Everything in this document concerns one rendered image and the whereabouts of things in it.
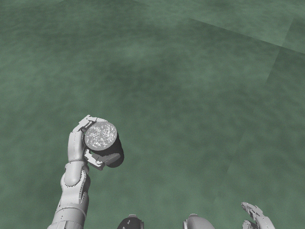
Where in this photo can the left robot hand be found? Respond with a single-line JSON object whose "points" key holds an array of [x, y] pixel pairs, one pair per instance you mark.
{"points": [[78, 150]]}

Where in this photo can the right robot hand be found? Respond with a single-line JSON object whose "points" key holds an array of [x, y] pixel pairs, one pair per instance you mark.
{"points": [[262, 222]]}

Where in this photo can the left robot arm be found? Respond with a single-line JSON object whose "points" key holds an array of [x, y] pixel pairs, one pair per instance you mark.
{"points": [[73, 205]]}

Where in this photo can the cup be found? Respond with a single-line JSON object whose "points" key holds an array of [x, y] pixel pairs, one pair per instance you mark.
{"points": [[102, 138]]}

